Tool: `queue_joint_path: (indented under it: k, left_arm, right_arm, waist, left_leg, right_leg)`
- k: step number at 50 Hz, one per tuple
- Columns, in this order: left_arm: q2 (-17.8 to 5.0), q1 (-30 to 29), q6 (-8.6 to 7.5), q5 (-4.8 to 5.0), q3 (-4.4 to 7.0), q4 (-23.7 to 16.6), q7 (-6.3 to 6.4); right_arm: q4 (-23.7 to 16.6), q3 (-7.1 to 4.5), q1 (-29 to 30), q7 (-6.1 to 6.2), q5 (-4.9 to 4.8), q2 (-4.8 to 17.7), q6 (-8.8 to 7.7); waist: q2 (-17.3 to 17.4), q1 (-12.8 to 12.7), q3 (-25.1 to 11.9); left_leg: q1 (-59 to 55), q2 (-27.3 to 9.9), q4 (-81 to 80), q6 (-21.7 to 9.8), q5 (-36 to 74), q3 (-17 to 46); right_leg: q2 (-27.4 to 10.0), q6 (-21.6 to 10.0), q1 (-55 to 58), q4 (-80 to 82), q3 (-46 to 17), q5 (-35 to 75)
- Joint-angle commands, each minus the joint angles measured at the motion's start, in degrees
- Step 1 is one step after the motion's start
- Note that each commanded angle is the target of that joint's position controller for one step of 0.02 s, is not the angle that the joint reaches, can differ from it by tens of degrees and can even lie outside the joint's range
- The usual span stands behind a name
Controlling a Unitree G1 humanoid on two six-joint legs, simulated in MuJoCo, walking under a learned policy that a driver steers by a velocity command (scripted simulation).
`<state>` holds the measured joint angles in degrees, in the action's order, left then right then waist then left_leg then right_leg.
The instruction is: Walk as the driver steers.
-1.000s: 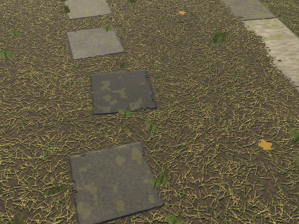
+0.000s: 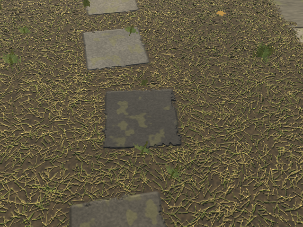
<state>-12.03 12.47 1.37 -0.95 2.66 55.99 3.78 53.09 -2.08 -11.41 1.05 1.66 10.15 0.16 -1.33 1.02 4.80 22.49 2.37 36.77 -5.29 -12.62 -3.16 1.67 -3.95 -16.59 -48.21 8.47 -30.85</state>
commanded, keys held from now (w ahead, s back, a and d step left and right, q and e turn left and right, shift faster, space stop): w+q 0.38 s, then w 0.36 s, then w+e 0.26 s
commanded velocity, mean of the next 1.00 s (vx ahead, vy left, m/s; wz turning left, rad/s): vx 0.40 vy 0.00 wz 0.26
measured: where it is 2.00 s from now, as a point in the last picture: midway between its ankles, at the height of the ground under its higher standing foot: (127, 150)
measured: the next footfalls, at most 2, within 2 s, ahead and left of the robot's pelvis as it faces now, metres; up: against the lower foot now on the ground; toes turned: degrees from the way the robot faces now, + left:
right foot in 0.38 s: +0.11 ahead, -0.13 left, +0.00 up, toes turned +14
left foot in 0.78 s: +0.29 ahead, +0.18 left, +0.00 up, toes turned +21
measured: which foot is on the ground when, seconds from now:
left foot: down 0.00-0.36, up 0.38-0.76, down 0.78-1.00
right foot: up 0.00-0.36, down 0.38-0.78, up 0.80-1.00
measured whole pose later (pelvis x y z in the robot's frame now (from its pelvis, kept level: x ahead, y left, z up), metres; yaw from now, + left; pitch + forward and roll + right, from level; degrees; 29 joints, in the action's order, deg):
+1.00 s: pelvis +0.29 +0.09 +0.03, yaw +13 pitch +1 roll +1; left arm -13.3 17.9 -1.6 -1.6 4.1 52.2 -1.7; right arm 51.5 -2.5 -16.4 -0.1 1.4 12.0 -5.3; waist -2.2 -0.5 1.6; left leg 6.9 1.8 18.5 -3.5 -12.6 -8.7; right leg -4.2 -3.7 -31.7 -62.8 -0.5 -14.4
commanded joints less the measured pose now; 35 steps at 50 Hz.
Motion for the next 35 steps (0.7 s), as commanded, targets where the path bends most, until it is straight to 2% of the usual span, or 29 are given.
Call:
queue_joint_path:
  k: [1, 2, 3, 4, 5, 7, 11, 13, 15, 16, 17, 18, 19, 20, 21, 22, 23, 25, 28, 31, 33, 35]
  left_arm:
    - [-4.78, 2.81, 0.29, -0.80, 1.20, -4.91, -1.20]
    - [-5.66, 0.11, -0.59, -0.68, 1.56, -5.79, -1.80]
    - [-6.68, -1.21, -1.34, -1.04, 1.92, -6.33, -2.25]
    - [-6.00, -0.47, -1.64, -1.46, 1.78, -5.85, -2.73]
    - [-5.02, 0.18, -1.78, -1.49, 1.61, -5.70, -3.06]
    - [-3.93, -0.91, -2.05, -1.09, 1.35, -6.54, -3.24]
    - [-4.84, -3.88, -2.38, -0.71, 1.37, -8.95, -3.23]
    - [-5.01, -4.01, -2.82, -0.51, 1.28, -9.88, -3.28]
    - [-5.11, -1.39, -3.32, 0.02, 1.20, -10.03, -3.12]
    - [-5.07, 1.58, -3.56, 0.43, 1.20, -9.52, -2.84]
    - [-4.86, 6.76, -3.84, 0.75, 1.24, -8.13, -2.37]
    - [-7.39, 12.83, -4.24, 0.53, 1.92, -6.58, -1.51]
    - [-11.91, 14.37, -4.67, -0.01, 2.70, -6.66, -0.59]
    - [-16.40, 8.85, -4.60, -1.78, 3.55, -8.82, -0.20]
    - [-13.56, 5.83, -4.83, -2.22, 3.29, -9.07, -0.46]
    - [-10.38, 3.03, -5.46, -1.17, 2.52, -9.49, -1.23]
    - [-9.14, 2.46, -6.13, -0.72, 2.19, -9.60, -1.98]
    - [-7.79, 5.65, -7.17, -0.47, 1.84, -8.31, -2.62]
    - [-6.87, 11.45, -7.79, -0.52, 1.74, -5.90, -3.55]
    - [-7.35, 13.15, -7.73, -0.21, 1.84, -4.84, -3.81]
    - [-8.24, 15.12, -7.50, -0.16, 2.01, -3.78, -3.85]
    - [-9.36, 16.85, -6.98, -0.11, 2.25, -2.60, -3.77]
  right_arm:
    - [-1.17, -3.72, -7.82, 0.56, -0.53, 11.71, 1.15]
    - [-2.52, -3.30, -3.62, 0.66, -0.56, 10.08, 1.69]
    - [-3.48, -3.07, -1.24, 0.68, -0.85, 9.18, 1.68]
    - [-3.78, -3.09, -0.54, 0.55, -0.65, 8.76, 1.32]
    - [-3.53, -3.34, -1.50, 0.27, -0.54, 9.04, 0.81]
    - [-2.78, -4.05, -4.01, -0.21, -0.70, 10.39, -0.10]
    - [-3.17, -5.08, -5.76, -0.79, -0.44, 12.42, -0.25]
    - [-3.98, -5.48, -4.96, -1.09, -0.35, 13.15, -0.12]
    - [-5.49, -5.78, -2.04, -1.50, -0.40, 13.42, 0.11]
    - [-6.48, -5.89, 0.28, -1.72, -0.48, 13.23, 0.30]
    - [-7.69, -5.92, 3.26, -1.73, -0.58, 12.67, 0.53]
    - [-9.30, -5.58, 5.48, -1.53, -0.53, 10.73, 0.25]
    - [-10.02, -4.08, 3.03, -1.35, -1.26, 4.70, -0.39]
    - [-11.61, -3.59, 4.13, -1.65, -0.61, 4.78, -1.18]
    - [-12.02, -3.67, 4.53, -2.41, 0.51, 7.53, -1.76]
    - [-10.49, -4.13, 2.23, -3.26, 0.59, 8.94, -2.11]
    - [-9.05, -4.20, -0.18, -3.77, 0.77, 9.20, -2.21]
    - [-8.34, -3.92, -0.46, -4.40, 1.32, 8.62, -2.00]
    - [-10.85, -2.92, 6.40, -4.73, 1.07, 7.18, -1.82]
    - [-13.24, -1.62, 13.00, -5.31, 1.02, 5.79, -1.89]
    - [-14.47, -0.99, 16.30, -5.51, 0.72, 5.27, -1.97]
    - [-14.63, -0.94, 16.34, -5.08, 0.65, 5.83, -2.10]
  waist:
    - [8.36, 0.69, -5.89]
    - [5.43, -0.55, -2.19]
    - [6.02, -1.41, -1.34]
    - [6.61, -1.71, -2.63]
    - [5.70, -1.67, -4.42]
    - [5.09, -0.86, -5.77]
    - [7.74, 0.67, -5.96]
    - [8.24, 0.46, -6.12]
    - [8.55, -1.30, -6.22]
    - [8.35, -3.16, -6.02]
    - [7.10, -6.36, -5.34]
    - [3.83, -8.96, -4.71]
    - [-10.02, -7.63, -6.48]
    - [-10.99, -5.14, -3.62]
    - [-5.00, -2.39, -0.85]
    - [-2.57, -0.16, 0.34]
    - [-2.89, 0.39, -0.14]
    - [-4.68, -0.62, -0.50]
    - [-4.23, -3.26, 0.53]
    - [-6.07, -4.66, 0.45]
    - [-7.43, -5.77, 0.65]
    - [-8.17, -5.66, 0.70]
  left_leg:
    - [-10.33, -20.61, -24.40, -17.10, -16.57, 36.24]
    - [-6.41, -17.68, -27.24, -13.78, -25.97, 33.30]
    - [-5.59, -15.21, -28.47, -11.17, -24.56, 30.85]
    - [-5.50, -12.61, -28.40, -10.01, -19.28, 27.44]
    - [-6.60, -11.48, -27.89, -9.70, -16.03, 25.71]
    - [-9.28, -10.47, -27.61, -9.73, -14.79, 24.98]
    - [-10.24, -10.32, -28.32, -9.73, -19.47, 27.50]
    - [-8.02, -9.77, -27.78, -9.28, -20.72, 28.21]
    - [-2.34, -8.41, -26.75, -8.16, -21.42, 28.01]
    - [1.83, -7.10, -25.52, -6.96, -21.67, 27.34]
    - [7.43, -4.71, -22.55, -4.80, -22.70, 25.84]
    - [16.80, -0.65, -16.13, -0.88, -23.56, 22.22]
    - [22.45, 4.64, 3.39, 1.08, -22.25, 12.85]
    - [29.17, 5.65, 13.10, 1.98, -14.98, 8.76]
    - [26.90, 0.25, 17.78, 1.18, -8.96, 12.06]
    - [25.03, -0.24, 19.15, 1.57, -4.96, 12.52]
    - [23.33, 0.11, 20.35, 2.46, -2.34, 11.63]
    - [22.07, -0.15, 23.00, 3.37, 1.02, 9.50]
    - [24.30, -0.96, 18.73, 4.19, 3.80, 7.84]
    - [18.38, -3.01, 7.41, 4.97, 5.84, 2.15]
    - [12.55, -3.18, 1.04, 4.03, 4.13, -1.40]
    - [7.33, -1.94, -2.91, 2.09, 1.38, -3.37]
  right_leg:
    - [-0.36, 1.39, -15.72, -20.97, -10.90, -4.10]
    - [-2.07, 1.75, -16.67, -17.05, -10.97, 1.24]
    - [-2.71, 2.43, -15.58, -12.84, -10.41, 4.46]
    - [-2.40, 3.16, -12.84, -10.90, -9.56, 7.05]
    - [-1.94, 3.71, -11.26, -9.00, -9.21, 8.29]
    - [-1.53, 4.69, -10.84, -4.14, -8.90, 8.40]
    - [-0.92, 5.82, -10.56, 2.65, -8.75, 7.75]
    - [-0.28, 5.56, -7.58, 6.14, -8.64, 6.63]
    - [1.06, 4.46, -0.06, 12.01, -8.12, 5.47]
    - [1.89, 3.60, 5.78, 17.26, -7.40, 7.01]
    - [2.27, 2.57, 13.79, 25.54, -6.29, 11.80]
    - [-1.02, 1.55, 24.04, 31.35, -8.31, 10.97]
    - [-16.95, 0.25, 27.67, 38.40, -25.02, -3.46]
    - [-27.39, -5.35, 20.89, 44.24, -43.66, -14.77]
    - [-27.26, -7.68, 14.05, 44.76, -44.27, -17.65]
    - [-22.80, -6.39, 12.16, 44.36, -37.68, -13.27]
    - [-18.77, -4.73, 12.27, 44.10, -30.50, -5.98]
    - [-14.77, -3.94, 12.51, 43.53, -21.50, 5.43]
    - [-14.08, -4.89, 15.61, 42.42, -16.53, 17.25]
    - [-13.23, -4.87, 14.94, 41.18, -12.12, 27.47]
    - [-13.77, -4.59, 14.19, 39.98, -10.91, 33.08]
    - [-15.09, -4.56, 14.93, 37.31, -10.75, 40.75]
